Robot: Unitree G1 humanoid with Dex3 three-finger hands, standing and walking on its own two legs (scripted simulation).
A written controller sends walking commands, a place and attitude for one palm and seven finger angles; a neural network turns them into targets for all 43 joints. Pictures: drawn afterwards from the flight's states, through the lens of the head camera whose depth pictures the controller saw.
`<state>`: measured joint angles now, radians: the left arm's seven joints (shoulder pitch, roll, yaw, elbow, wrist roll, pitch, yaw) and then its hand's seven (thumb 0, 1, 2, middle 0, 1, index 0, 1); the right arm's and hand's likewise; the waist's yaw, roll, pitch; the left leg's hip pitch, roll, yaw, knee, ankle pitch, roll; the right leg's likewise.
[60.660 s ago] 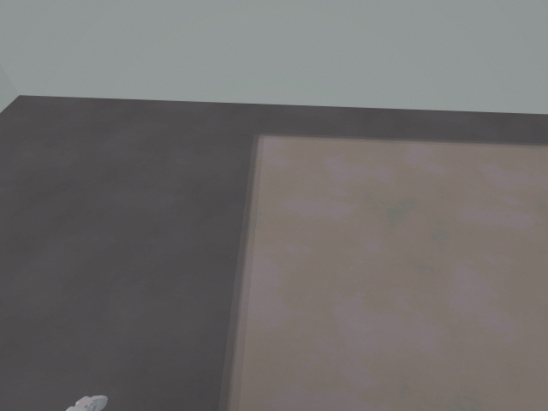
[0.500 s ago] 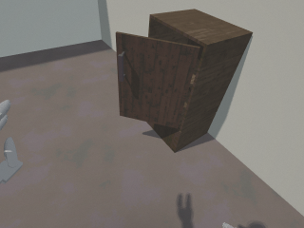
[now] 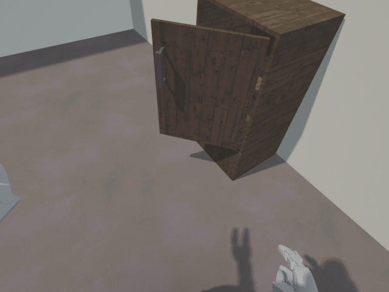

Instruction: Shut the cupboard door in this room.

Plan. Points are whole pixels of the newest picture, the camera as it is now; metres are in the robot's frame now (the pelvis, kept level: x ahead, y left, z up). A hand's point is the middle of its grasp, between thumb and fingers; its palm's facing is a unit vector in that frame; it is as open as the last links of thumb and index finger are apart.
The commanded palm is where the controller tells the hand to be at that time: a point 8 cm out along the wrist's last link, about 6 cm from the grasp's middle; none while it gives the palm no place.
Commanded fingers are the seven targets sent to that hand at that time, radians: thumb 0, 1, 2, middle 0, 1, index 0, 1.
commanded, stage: stop stepping back and stand still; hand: left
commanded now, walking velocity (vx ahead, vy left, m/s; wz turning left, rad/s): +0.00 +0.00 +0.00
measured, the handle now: (161, 68) +0.92 +0.18 -0.05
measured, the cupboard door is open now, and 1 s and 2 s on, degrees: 41 41 41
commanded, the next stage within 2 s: let the arm hang, fingers relaxed in 0.38 s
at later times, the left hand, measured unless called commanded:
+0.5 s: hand (13, 204) +0.21 +0.28 +0.15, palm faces +0.41 -0.79 -0.46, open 7.4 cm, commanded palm none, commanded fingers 0.00 0.90 0.90 -0.20 -0.30 -0.20 -0.30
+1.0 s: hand out of the picture -0.11 +0.19 -0.17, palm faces +0.05 -0.98 -0.19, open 7.2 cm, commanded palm none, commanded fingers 0.00 0.90 0.90 -0.20 -0.30 -0.20 -0.30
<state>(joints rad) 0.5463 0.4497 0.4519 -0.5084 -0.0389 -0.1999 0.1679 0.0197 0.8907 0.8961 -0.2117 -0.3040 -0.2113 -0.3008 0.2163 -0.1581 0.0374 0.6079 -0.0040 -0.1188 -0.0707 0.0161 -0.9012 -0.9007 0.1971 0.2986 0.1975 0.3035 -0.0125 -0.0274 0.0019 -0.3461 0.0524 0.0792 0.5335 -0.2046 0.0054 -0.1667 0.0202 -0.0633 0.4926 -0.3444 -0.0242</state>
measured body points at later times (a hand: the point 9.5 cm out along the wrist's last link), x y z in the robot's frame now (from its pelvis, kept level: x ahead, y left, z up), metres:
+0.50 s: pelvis +0.01 +0.01 +0.00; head +0.00 +0.02 +0.45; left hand +0.18 +0.32 +0.18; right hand +0.16 -0.23 -0.08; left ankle +0.05 +0.12 -0.73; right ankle -0.05 -0.10 -0.73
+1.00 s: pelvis -0.03 +0.02 +0.01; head -0.01 +0.03 +0.45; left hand -0.11 +0.24 -0.15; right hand -0.05 -0.21 -0.15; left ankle +0.05 +0.12 -0.73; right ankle -0.05 -0.10 -0.73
